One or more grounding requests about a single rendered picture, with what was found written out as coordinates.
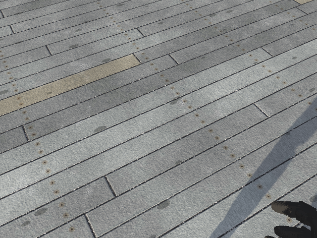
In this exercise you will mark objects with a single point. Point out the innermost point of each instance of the right robot hand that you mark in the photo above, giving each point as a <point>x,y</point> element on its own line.
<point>302,212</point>

